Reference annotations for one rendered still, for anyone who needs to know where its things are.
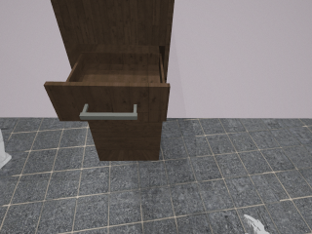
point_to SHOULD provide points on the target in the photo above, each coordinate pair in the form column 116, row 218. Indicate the handle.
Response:
column 84, row 115

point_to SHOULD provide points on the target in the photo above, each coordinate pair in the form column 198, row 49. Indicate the cabinet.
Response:
column 119, row 26

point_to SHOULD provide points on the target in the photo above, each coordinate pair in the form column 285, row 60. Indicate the robot left hand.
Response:
column 4, row 157

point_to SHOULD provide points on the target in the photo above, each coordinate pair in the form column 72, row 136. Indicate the robot right hand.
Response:
column 254, row 224

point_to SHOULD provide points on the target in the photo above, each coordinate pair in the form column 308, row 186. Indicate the drawer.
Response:
column 112, row 82

